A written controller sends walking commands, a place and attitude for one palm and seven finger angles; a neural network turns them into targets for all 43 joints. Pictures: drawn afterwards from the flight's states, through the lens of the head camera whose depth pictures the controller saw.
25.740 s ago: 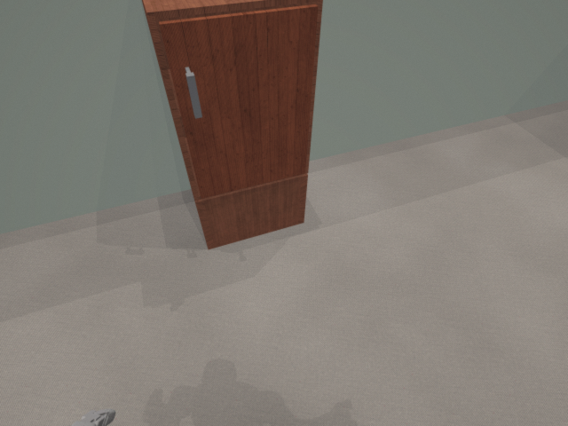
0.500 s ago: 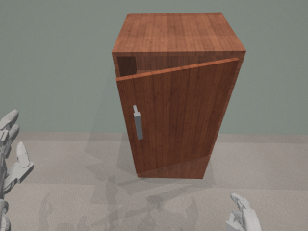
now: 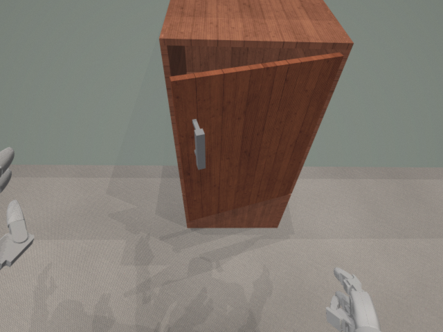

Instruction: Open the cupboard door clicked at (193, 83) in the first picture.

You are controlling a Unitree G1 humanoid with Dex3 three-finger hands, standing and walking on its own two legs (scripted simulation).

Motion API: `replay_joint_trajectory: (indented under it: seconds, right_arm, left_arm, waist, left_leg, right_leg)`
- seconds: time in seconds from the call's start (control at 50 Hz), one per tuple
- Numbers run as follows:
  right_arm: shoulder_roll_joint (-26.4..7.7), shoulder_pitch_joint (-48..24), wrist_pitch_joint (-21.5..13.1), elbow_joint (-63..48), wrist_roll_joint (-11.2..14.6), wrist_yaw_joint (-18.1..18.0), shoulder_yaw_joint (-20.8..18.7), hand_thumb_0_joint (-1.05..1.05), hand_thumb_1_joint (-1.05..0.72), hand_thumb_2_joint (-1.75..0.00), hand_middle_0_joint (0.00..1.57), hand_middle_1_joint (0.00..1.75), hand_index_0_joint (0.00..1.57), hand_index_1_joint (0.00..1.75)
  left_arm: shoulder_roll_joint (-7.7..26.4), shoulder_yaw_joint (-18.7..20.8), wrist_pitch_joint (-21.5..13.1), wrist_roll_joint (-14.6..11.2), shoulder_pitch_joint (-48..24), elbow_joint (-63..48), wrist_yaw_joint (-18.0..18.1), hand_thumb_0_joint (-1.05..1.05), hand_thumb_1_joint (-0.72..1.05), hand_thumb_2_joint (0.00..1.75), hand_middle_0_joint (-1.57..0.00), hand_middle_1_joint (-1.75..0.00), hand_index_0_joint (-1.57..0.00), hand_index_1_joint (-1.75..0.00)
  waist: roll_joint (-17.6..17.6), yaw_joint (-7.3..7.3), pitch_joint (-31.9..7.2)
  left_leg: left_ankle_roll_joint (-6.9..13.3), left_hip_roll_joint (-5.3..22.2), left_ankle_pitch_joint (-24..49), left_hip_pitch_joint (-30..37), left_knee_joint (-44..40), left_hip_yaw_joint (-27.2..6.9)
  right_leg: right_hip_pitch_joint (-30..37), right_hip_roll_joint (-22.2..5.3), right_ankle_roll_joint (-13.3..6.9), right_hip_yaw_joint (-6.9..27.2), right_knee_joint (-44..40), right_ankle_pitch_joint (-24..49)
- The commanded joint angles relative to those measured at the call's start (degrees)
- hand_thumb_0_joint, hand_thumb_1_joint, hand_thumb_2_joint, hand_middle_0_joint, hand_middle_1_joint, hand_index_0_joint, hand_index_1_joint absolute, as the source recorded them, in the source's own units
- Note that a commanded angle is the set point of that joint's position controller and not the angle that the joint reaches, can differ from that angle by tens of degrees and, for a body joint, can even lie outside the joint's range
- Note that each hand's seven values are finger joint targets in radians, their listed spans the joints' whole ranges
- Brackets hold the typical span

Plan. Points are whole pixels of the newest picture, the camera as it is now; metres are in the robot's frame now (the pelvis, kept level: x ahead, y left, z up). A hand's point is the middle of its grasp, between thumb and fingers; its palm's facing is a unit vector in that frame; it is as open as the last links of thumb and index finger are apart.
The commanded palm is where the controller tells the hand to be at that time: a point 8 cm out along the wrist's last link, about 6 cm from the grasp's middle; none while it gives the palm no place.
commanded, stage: step back with the hand held close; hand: left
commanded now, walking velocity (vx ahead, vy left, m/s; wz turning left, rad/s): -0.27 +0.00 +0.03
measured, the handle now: (198, 144) +0.53 +0.10 -0.01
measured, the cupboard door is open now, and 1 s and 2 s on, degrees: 17 17 17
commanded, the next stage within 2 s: stop stepping back and stand still in 0.68 s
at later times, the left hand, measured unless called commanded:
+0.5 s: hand out of the picture +0.13 +0.28 +0.16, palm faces +0.44 -0.75 -0.50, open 7.4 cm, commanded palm +0.05 +0.31 +0.18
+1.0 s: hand out of the picture +0.03 +0.23 +0.18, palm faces +0.35 -0.80 -0.49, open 7.4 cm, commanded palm -0.01 +0.26 +0.18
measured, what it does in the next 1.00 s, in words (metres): walks backwards: right foot, then left foot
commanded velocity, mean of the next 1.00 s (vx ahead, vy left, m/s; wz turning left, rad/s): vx -0.21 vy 0.03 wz -0.03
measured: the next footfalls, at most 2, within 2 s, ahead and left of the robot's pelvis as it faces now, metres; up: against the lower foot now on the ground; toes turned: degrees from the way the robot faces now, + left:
right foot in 0.76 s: -0.21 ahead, -0.12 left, +0.00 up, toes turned -6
left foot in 0.90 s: +0.01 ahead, +0.06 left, +0.00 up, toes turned -2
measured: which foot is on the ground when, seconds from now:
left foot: down 0.00-0.82, up 0.84-0.88, down 0.90-1.00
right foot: down 0.00-0.40, up 0.42-0.74, down 0.76-1.00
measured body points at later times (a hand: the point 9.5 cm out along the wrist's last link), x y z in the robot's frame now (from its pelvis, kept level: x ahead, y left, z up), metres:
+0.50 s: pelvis -0.07 +0.00 -0.01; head -0.04 +0.04 +0.44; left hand +0.10 +0.32 +0.19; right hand +0.11 -0.23 -0.08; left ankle +0.04 +0.08 -0.74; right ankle -0.09 -0.14 -0.67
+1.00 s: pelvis -0.17 -0.03 -0.02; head -0.19 +0.00 +0.43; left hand +0.01 +0.27 +0.20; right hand -0.05 -0.29 -0.09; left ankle -0.03 +0.06 -0.74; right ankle -0.31 -0.13 -0.73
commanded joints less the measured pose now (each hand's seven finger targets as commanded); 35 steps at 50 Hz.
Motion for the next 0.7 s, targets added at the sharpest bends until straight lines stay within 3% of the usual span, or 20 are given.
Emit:
replay_joint_trajectory:
  seconds: [0.0, 0.08, 0.12, 0.14, 0.18, 0.22, 0.24, 0.26, 0.3, 0.32, 0.34, 0.38, 0.4, 0.42, 0.44, 0.48, 0.5, 0.56, 0.62, 0.68]
  right_arm:
    - [-9.0, -5.1, -4.2, -9.4, -0.3, -0.7, -3.0, 0.00, -0.90, -0.90, 0.20, 0.30, 0.20, 0.30]
    - [-8.9, -4.5, -5.7, -9.0, -0.7, -0.6, -3.3, 0.00, -0.90, -0.90, 0.20, 0.30, 0.20, 0.30]
    - [-8.6, -3.9, -6.2, -8.8, -0.7, -0.4, -3.4, 0.00, -0.90, -0.90, 0.20, 0.30, 0.20, 0.30]
    - [-8.6, -3.5, -6.5, -8.8, -0.6, -0.3, -3.6, 0.00, -0.90, -0.90, 0.20, 0.30, 0.20, 0.30]
    - [-8.1, -2.9, -6.9, -8.2, -0.7, -0.1, -3.6, 0.00, -0.90, -0.90, 0.20, 0.30, 0.20, 0.30]
    - [-7.7, -2.2, -6.7, -6.6, -0.7, 0.4, -3.9, 0.00, -0.90, -0.90, 0.20, 0.30, 0.20, 0.30]
    - [-7.2, -1.9, -6.4, -5.4, -1.0, 0.5, -4.0, 0.00, -0.90, -0.90, 0.20, 0.30, 0.20, 0.30]
    - [-6.3, -2.0, -6.1, -4.8, -1.1, 0.6, -3.6, 0.00, -0.90, -0.90, 0.20, 0.30, 0.20, 0.30]
    - [-6.2, -2.4, -5.6, -4.5, -0.8, 0.6, -3.3, 0.00, -0.90, -0.90, 0.20, 0.30, 0.20, 0.30]
    - [-6.6, -3.0, -5.6, -4.8, -0.6, 0.3, -3.4, 0.00, -0.90, -0.90, 0.20, 0.30, 0.20, 0.30]
    - [-7.6, -4.3, -5.6, -5.1, -0.8, -0.3, -3.5, 0.00, -0.90, -0.90, 0.20, 0.30, 0.20, 0.30]
    - [-8.4, -5.6, -6.5, -6.5, -1.1, -0.8, -3.7, 0.00, -0.90, -0.90, 0.20, 0.30, 0.20, 0.30]
    - [-7.6, -5.3, -7.1, -6.3, -1.8, -0.6, -4.0, 0.00, -0.90, -0.90, 0.20, 0.30, 0.20, 0.30]
    - [-7.3, -4.8, -7.7, -6.0, -1.7, -0.2, -4.3, 0.00, -0.90, -0.90, 0.20, 0.30, 0.20, 0.30]
    - [-7.1, -4.9, -8.1, -5.5, -1.5, 0.2, -4.5, 0.00, -0.90, -0.90, 0.20, 0.30, 0.20, 0.30]
    - [-6.7, -5.0, -9.6, -4.7, -1.6, 0.8, -4.6, 0.00, -0.90, -0.90, 0.20, 0.30, 0.20, 0.30]
    - [-6.7, -5.2, -9.9, -4.2, -1.3, 1.0, -4.5, 0.00, -0.90, -0.90, 0.20, 0.30, 0.20, 0.30]
    - [-6.2, -3.8, -10.5, -2.1, -1.9, 0.9, -3.1, 0.00, -0.90, -0.90, 0.20, 0.30, 0.20, 0.30]
    - [-6.7, -2.6, -10.6, -0.1, -2.5, 0.9, -3.1, 0.00, -0.90, -0.90, 0.20, 0.30, 0.20, 0.30]
    - [-6.2, -2.5, -9.4, 0.0, -2.7, 1.6, -3.4, 0.00, -0.90, -0.90, 0.20, 0.30, 0.20, 0.30]
  left_arm:
    - [9.5, 7.5, -4.9, 1.4, -3.5, -12.9, 1.8, 0.00, 0.90, 0.90, -0.20, -0.30, -0.20, -0.30]
    - [9.8, 8.9, -5.9, 2.5, -5.1, -14.6, 2.0, 0.00, 0.90, 0.90, -0.20, -0.30, -0.20, -0.30]
    - [9.7, 9.1, -6.2, 2.5, -4.6, -14.2, 1.9, 0.00, 0.90, 0.90, -0.20, -0.30, -0.20, -0.30]
    - [10.7, 9.8, -6.5, 2.3, -4.5, -15.0, 1.8, 0.00, 0.90, 0.90, -0.20, -0.30, -0.20, -0.30]
    - [10.2, 9.1, -6.7, 1.6, -4.1, -14.4, 1.7, 0.00, 0.90, 0.90, -0.20, -0.30, -0.20, -0.30]
    - [10.1, 7.8, -6.9, 1.1, -5.4, -14.0, 2.0, 0.00, 0.90, 0.90, -0.20, -0.30, -0.20, -0.30]
    - [10.4, 7.5, -7.1, 0.8, -6.2, -13.7, 2.3, 0.00, 0.90, 0.90, -0.20, -0.30, -0.20, -0.30]
    - [9.7, 6.2, -6.9, 0.7, -6.2, -12.9, 2.5, 0.00, 0.90, 0.90, -0.20, -0.30, -0.20, -0.30]
    - [10.5, 6.8, -6.5, 0.7, -6.4, -12.3, 2.8, 0.00, 0.90, 0.90, -0.20, -0.30, -0.20, -0.30]
    - [11.2, 7.4, -6.6, 0.5, -6.3, -13.0, 2.8, 0.00, 0.90, 0.90, -0.20, -0.30, -0.20, -0.30]
    - [12.3, 8.6, -6.7, 0.4, -5.8, -13.5, 2.9, 0.00, 0.90, 0.90, -0.20, -0.30, -0.20, -0.30]
    - [12.1, 10.9, -7.6, 0.9, -3.5, -15.8, 2.5, 0.00, 0.90, 0.90, -0.20, -0.30, -0.20, -0.30]
    - [12.8, 11.8, -7.7, 1.5, -4.1, -16.8, 2.3, 0.00, 0.90, 0.90, -0.20, -0.30, -0.20, -0.30]
    - [13.8, 12.6, -8.0, 1.7, -5.8, -18.6, 2.2, 0.00, 0.90, 0.90, -0.20, -0.30, -0.20, -0.30]
    - [15.4, 13.8, -8.1, 1.7, -5.3, -18.4, 2.3, 0.00, 0.90, 0.90, -0.20, -0.30, -0.20, -0.30]
    - [12.0, 11.3, -7.2, 0.3, -1.7, -19.2, 2.6, 0.00, 0.90, 0.90, -0.20, -0.30, -0.20, -0.30]
    - [10.8, 9.8, -6.5, -0.1, -0.4, -19.3, 2.7, 0.00, 0.90, 0.90, -0.20, -0.30, -0.20, -0.30]
    - [8.6, 6.4, -5.6, -1.3, -0.8, -18.8, 2.6, 0.00, 0.90, 0.90, -0.20, -0.30, -0.20, -0.30]
    - [9.8, 6.3, -6.2, -1.9, -4.4, -17.1, 2.4, 0.00, 0.90, 0.90, -0.20, -0.30, -0.20, -0.30]
    - [12.7, 8.0, -7.6, -2.3, -5.5, -18.9, 1.5, 0.00, 0.90, 0.90, -0.20, -0.30, -0.20, -0.30]
  waist:
    - [6.5, -0.10, -4.7]
    - [9.6, 0.06, -5.9]
    - [6.7, -0.19, -6.1]
    - [4.8, -0.38, -6.7]
    - [-1.2, -1.01, -6.1]
    - [-5.5, -1.44, -5.0]
    - [-7.4, -1.70, -5.0]
    - [-9.1, -1.96, -5.2]
    - [-7.4, -2.31, -5.8]
    - [-4.3, -2.18, -5.4]
    - [3.1, -1.79, -4.3]
    - [18.4, -0.44, -8.5]
    - [18.0, -0.51, -9.6]
    - [15.3, -0.81, -9.6]
    - [11.6, -0.45, -10.0]
    - [7.1, 0.34, -11.1]
    - [7.5, 0.58, -11.7]
    - [11.7, -0.57, -12.0]
    - [14.0, -0.86, -14.8]
    - [13.2, 0.10, -20.8]
  left_leg:
    - [2.4, 9.8, -24.7, -20.2, -16.0, -12.5]
    - [3.7, 11.7, -30.2, -25.8, -17.2, -14.5]
    - [3.4, 10.5, -29.2, -25.4, -14.0, -13.4]
    - [2.7, 8.6, -25.9, -21.5, -11.2, -12.4]
    - [0.8, 5.2, -22.2, -15.0, -4.3, -9.5]
    - [-1.9, 1.1, -16.6, -4.2, 8.3, -5.8]
    - [-3.2, 0.0, -13.3, 2.6, 13.8, -4.8]
    - [-3.5, -0.1, -11.1, 5.5, 15.9, -4.5]
    - [-3.3, 0.1, -8.7, 6.5, 10.2, -4.1]
    - [-2.8, 1.2, -9.4, 5.1, 4.4, -5.9]
    - [-1.8, 3.7, -10.1, -0.1, -4.1, -9.9]
    - [3.9, 17.1, -26.4, -20.0, -22.2, -26.0]
    - [6.4, 21.0, -31.9, -24.8, -27.1, -29.2]
    - [7.5, 22.3, -32.6, -25.3, -27.2, -28.6]
    - [7.4, 21.4, -28.3, -21.8, -23.9, -27.8]
    - [6.1, 17.8, -16.6, -7.3, -18.8, -20.9]
    - [4.8, 16.3, -14.6, -2.7, -18.4, -18.2]
    - [1.8, 14.3, -10.6, 5.5, -21.2, -16.0]
    - [-1.0, 14.3, -4.2, 11.6, -21.6, -13.6]
    - [-4.4, 13.1, 17.3, 21.3, -14.9, -9.4]
  right_leg:
    - [17.5, 1.6, -0.4, 3.2, 6.3, -1.2]
    - [21.8, 3.4, 0.0, 3.2, 12.8, 0.5]
    - [20.7, 2.9, -0.4, 4.7, 11.9, 1.0]
    - [17.4, 2.3, -1.0, 6.4, 8.7, 2.7]
    - [8.5, -1.1, -2.4, 11.4, 0.8, -2.3]
    - [-6.2, -7.0, -5.8, 17.8, -9.2, -12.8]
    - [-13.8, -9.9, -7.5, 18.7, -12.6, -14.7]
    - [-16.3, -11.4, -7.9, 17.2, -13.2, -13.8]
    - [-15.5, -9.0, -5.9, 11.9, -10.6, -10.3]
    - [-14.4, -6.1, -4.2, 9.4, -8.0, -10.8]
    - [-10.2, -2.0, -2.5, 6.7, -3.0, -10.2]
    - [10.3, 7.0, 0.3, 1.5, 23.6, -9.0]
    - [13.7, 8.0, 0.1, 3.6, 36.8, -13.6]
    - [12.7, 8.1, 0.1, 5.2, 44.6, -14.6]
    - [9.3, 7.7, -0.1, 6.3, 45.0, -15.1]
    - [0.2, 5.6, -0.2, 4.8, 39.0, -17.0]
    - [-1.4, 5.3, -0.5, 3.0, 35.3, -18.5]
    - [-1.8, 5.8, -1.0, 0.3, 21.6, -22.2]
    - [1.2, 5.8, -2.1, -1.0, 7.1, -23.6]
    - [3.0, 5.6, -3.9, -1.0, -5.6, -16.6]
